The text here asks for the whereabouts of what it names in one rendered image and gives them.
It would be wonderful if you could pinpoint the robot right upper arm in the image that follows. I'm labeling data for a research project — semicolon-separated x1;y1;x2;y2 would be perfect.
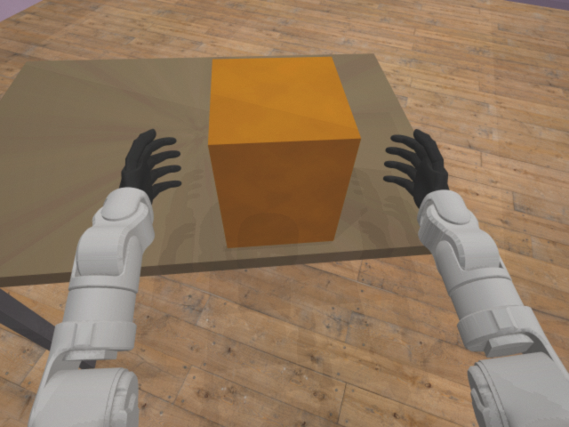
468;352;569;427

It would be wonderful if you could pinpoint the carton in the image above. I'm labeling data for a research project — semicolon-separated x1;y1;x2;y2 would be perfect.
208;57;361;248

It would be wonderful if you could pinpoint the right robot hand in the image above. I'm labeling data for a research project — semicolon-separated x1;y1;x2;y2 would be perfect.
383;129;449;209

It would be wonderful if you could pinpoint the left robot forearm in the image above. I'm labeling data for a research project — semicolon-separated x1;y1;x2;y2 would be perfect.
28;187;155;427

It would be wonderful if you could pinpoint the left robot hand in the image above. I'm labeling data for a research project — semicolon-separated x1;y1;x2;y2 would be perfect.
119;129;181;205

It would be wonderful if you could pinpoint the table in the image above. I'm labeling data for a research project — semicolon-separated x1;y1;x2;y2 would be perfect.
0;53;432;369

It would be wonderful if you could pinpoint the robot left upper arm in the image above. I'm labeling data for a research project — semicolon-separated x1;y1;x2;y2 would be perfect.
32;367;140;427

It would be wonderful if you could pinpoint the right robot forearm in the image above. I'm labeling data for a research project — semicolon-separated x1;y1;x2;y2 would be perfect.
417;189;569;384

